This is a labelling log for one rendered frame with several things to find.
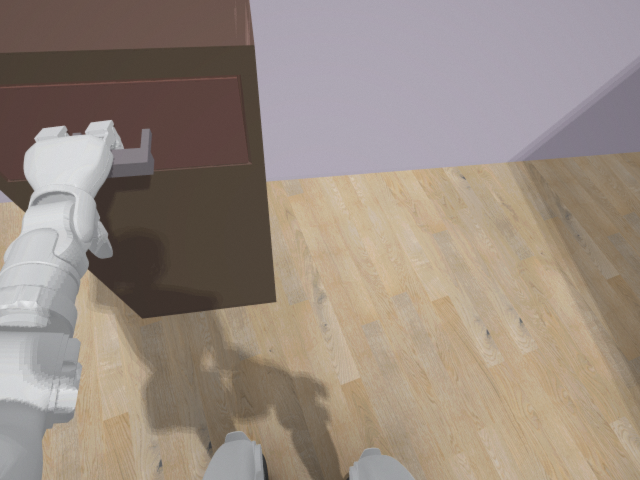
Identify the robot left shin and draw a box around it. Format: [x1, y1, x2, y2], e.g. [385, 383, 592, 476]
[225, 431, 252, 443]

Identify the drawer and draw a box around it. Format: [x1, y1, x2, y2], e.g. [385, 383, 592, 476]
[0, 75, 249, 180]

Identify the robot left forearm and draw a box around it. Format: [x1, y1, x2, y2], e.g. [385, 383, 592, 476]
[0, 184, 96, 338]

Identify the robot left upper arm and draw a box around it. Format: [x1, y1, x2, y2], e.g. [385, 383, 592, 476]
[0, 331, 82, 480]

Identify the robot left thigh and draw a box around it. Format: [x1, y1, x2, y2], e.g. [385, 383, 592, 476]
[202, 440, 264, 480]

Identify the cabinet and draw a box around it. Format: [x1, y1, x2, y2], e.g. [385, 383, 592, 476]
[0, 0, 276, 319]

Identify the left robot hand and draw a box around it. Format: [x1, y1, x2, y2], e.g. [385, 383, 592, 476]
[24, 120, 124, 259]

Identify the handle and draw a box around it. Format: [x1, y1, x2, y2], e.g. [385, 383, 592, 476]
[72, 129, 154, 178]

